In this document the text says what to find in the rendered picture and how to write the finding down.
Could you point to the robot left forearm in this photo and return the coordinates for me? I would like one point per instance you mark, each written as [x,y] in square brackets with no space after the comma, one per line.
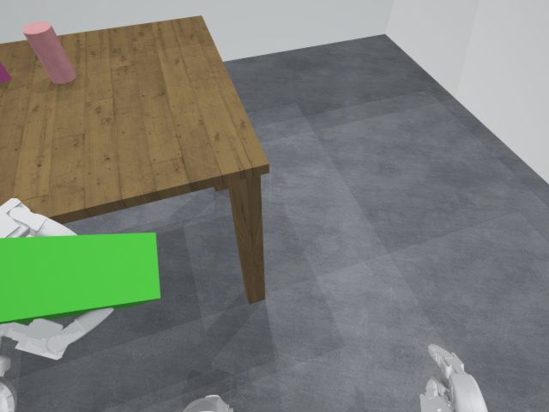
[8,397]

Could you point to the table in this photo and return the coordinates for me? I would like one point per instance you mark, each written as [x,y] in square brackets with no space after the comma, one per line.
[151,114]

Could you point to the right robot hand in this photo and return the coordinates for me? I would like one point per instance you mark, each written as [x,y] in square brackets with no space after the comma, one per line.
[460,394]

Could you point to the left robot hand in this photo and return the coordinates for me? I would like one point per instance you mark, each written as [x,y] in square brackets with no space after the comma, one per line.
[42,336]

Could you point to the sponge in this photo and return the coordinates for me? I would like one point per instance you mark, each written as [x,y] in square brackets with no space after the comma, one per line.
[61,276]

